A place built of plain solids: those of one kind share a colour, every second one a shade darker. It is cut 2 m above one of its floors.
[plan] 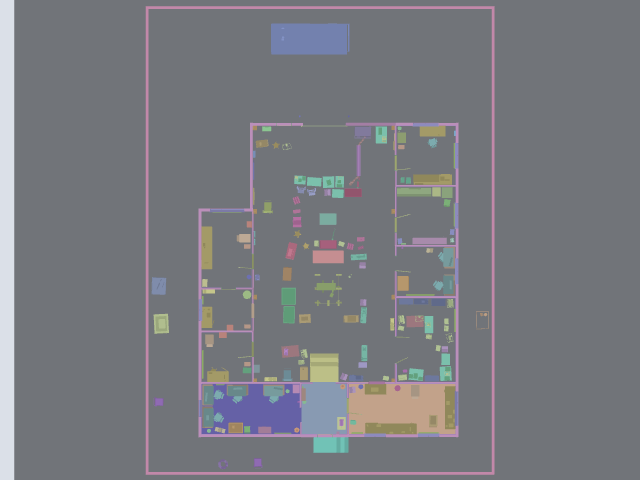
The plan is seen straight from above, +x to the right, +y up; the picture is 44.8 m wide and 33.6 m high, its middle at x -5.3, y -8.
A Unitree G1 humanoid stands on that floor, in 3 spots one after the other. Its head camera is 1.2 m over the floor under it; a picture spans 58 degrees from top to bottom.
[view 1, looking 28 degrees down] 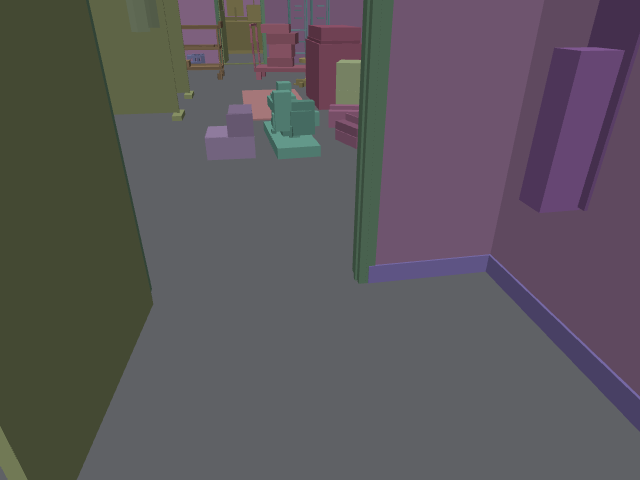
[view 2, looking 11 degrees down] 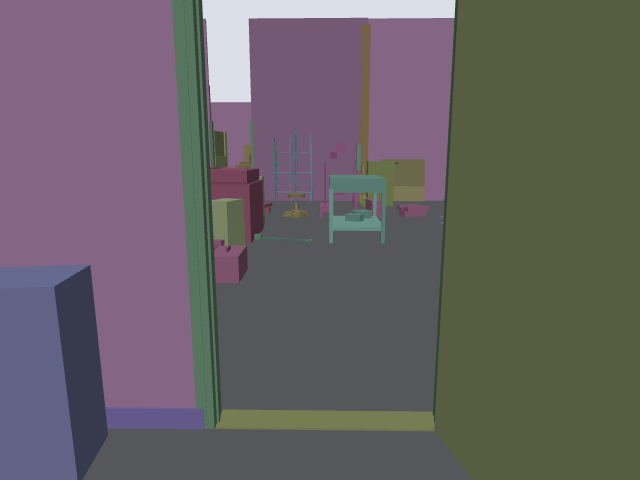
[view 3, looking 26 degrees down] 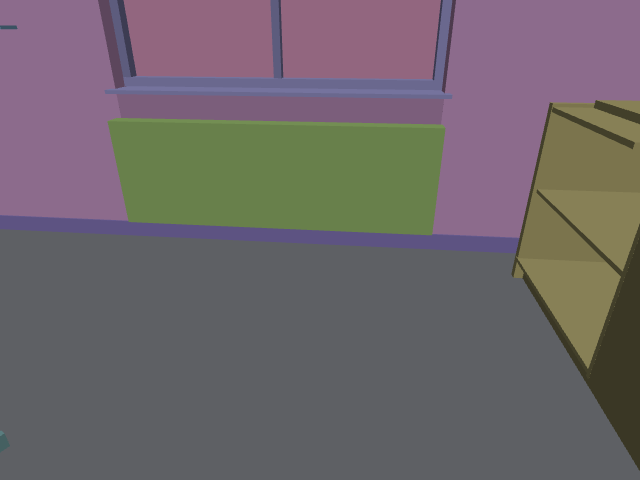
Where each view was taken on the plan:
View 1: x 1.80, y -9.65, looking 170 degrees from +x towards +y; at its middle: ground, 2.56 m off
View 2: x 1.80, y -6.95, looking -179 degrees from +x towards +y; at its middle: ground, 6.29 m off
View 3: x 1.80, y -2.60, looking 6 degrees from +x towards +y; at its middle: low_rail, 2.67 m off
